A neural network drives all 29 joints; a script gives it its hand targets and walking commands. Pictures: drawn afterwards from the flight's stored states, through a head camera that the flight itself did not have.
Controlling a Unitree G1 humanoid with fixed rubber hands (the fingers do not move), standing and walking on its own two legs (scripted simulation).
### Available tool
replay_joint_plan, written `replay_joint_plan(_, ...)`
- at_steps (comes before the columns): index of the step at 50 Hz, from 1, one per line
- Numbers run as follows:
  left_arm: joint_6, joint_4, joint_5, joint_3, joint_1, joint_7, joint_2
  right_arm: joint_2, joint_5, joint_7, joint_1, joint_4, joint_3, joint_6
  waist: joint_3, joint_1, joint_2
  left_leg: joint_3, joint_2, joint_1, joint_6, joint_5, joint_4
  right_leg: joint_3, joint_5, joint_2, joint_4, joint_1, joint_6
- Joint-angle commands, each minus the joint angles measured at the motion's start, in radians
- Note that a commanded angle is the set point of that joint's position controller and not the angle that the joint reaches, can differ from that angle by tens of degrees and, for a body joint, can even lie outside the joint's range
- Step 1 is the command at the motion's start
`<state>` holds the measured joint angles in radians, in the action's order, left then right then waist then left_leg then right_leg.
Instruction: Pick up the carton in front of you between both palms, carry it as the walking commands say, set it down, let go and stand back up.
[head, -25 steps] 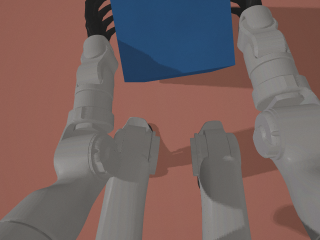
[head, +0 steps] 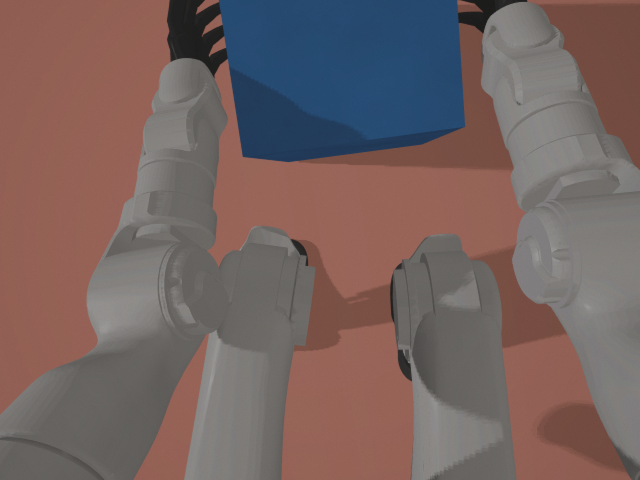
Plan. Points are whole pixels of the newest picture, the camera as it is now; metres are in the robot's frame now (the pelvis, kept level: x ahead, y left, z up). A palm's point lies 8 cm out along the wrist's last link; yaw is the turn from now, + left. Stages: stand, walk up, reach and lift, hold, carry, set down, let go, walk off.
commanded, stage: set down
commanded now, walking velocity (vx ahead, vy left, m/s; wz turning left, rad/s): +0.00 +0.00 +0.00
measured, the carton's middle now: (343, 65) +0.51 +0.01 -0.25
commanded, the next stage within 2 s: let go in 1.68 s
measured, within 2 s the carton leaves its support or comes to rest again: neither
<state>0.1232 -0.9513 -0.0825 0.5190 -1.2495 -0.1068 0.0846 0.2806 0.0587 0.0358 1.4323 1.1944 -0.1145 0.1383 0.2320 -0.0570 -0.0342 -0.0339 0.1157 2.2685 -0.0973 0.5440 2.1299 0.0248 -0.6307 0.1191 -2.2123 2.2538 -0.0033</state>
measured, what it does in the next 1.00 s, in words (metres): rises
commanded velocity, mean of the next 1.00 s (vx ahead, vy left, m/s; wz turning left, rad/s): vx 0.00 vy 0.00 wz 0.00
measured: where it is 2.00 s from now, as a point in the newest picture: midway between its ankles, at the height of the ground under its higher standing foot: (346, 328)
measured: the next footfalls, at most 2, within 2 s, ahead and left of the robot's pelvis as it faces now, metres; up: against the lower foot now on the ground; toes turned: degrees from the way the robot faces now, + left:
none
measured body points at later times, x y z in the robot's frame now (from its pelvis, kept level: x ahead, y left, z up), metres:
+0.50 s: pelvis -0.01 +0.00 +0.00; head +0.35 -0.04 +0.26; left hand +0.50 +0.19 -0.19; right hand +0.54 -0.17 -0.20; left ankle +0.12 +0.13 -0.34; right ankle +0.09 -0.10 -0.34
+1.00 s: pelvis +0.00 +0.01 +0.06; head +0.33 -0.01 +0.36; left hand +0.50 +0.20 -0.08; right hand +0.56 -0.19 -0.07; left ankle +0.12 +0.13 -0.34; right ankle +0.09 -0.10 -0.34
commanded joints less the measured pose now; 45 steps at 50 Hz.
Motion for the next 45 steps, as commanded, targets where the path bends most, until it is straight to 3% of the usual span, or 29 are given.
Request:
replay_joint_plan(1,0.0,0.014,0.035,-0.285,-0.499,0.217,-0.695,-0.695,-0.017,-0.188,0.391,-0.104,0.13,-0.043,-0.797,0.028,0.077,0.096,0.028,-0.362,0.052,-0.272,-0.076,0.019,0.3,0.001,0.244,-0.308,-0.032)
replay_joint_plan(9,0.003,-0.026,0.012,-0.23,-0.467,0.22,-0.609,-0.616,0.049,-0.195,0.341,-0.059,0.065,-0.024,-0.706,0.048,0.076,0.088,0.027,-0.306,0.051,-0.224,-0.076,0.029,0.266,-0.008,0.247,-0.284,-0.043)
replay_joint_plan(15,-0.007,-0.053,0.001,-0.183,-0.43,0.202,-0.521,-0.506,0.066,-0.182,0.338,-0.055,0.04,-0.028,-0.71,0.04,0.079,0.096,0.013,-0.321,0.037,-0.22,-0.067,0.036,0.26,-0.025,0.243,-0.312,-0.034)
replay_joint_plan(18,-0.035,-0.092,0.0,-0.105,-0.32,0.138,-0.272,-0.23,0.052,-0.122,0.299,-0.051,0.007,-0.048,-0.738,0.024,0.081,0.099,-0.011,-0.365,0.02,-0.228,-0.067,0.04,0.261,-0.05,0.244,-0.352,-0.019)
replay_joint_plan(20,-0.078,-0.117,0.014,-0.05,-0.197,0.045,0.092,0.142,0.03,-0.03,0.224,-0.048,-0.025,-0.078,-0.767,0.02,0.089,0.103,-0.034,-0.395,0.01,-0.231,-0.075,0.041,0.256,-0.076,0.253,-0.384,-0.004)
replay_joint_plan(22,-0.114,-0.11,0.088,-0.083,-0.195,-0.006,0.207,0.24,-0.038,0.013,0.248,-0.038,0.007,-0.102,-0.805,0.004,0.105,0.104,-0.049,-0.416,0.019,-0.254,-0.071,0.053,0.267,-0.087,0.243,-0.409,0.004)
replay_joint_plan(27,-0.149,-0.092,0.233,-0.209,-0.239,-0.014,0.212,0.24,-0.216,0.003,0.32,-0.094,0.15,-0.132,-0.903,-0.032,0.137,0.087,-0.079,-0.423,0.044,-0.324,-0.065,0.07,0.337,-0.115,0.209,-0.455,0.0)
replay_joint_plan(31,-0.147,-0.044,0.314,-0.288,-0.247,-0.019,0.208,0.253,-0.286,-0.008,0.331,-0.138,0.197,-0.129,-1.026,-0.038,0.16,0.09,-0.086,-0.476,0.045,-0.355,-0.066,0.062,0.361,-0.123,0.196,-0.55,-0.003)
replay_joint_plan(36,-0.124,0.075,0.349,-0.309,-0.164,-0.056,0.233,0.318,-0.262,0.002,0.265,-0.203,0.158,-0.103,-1.278,-0.024,0.186,0.103,-0.069,-0.603,0.043,-0.386,-0.101,0.017,0.405,-0.112,0.202,-0.737,-0.005)
replay_joint_plan(40,-0.082,0.238,0.312,-0.29,-0.1,-0.091,0.242,0.33,-0.23,0.004,0.228,-0.31,0.108,-0.059,-1.421,-0.03,0.175,0.121,-0.049,-0.701,0.048,-0.358,-0.172,-0.017,0.373,-0.088,0.262,-0.817,-0.009)
replay_joint_plan(45,-0.028,0.276,0.235,-0.241,-0.056,-0.102,0.191,0.292,-0.187,-0.018,0.165,-0.263,0.049,-0.018,-1.21,-0.036,0.132,0.124,-0.041,-0.661,0.049,-0.264,-0.277,-0.021,0.248,-0.079,0.37,-0.664,-0.011)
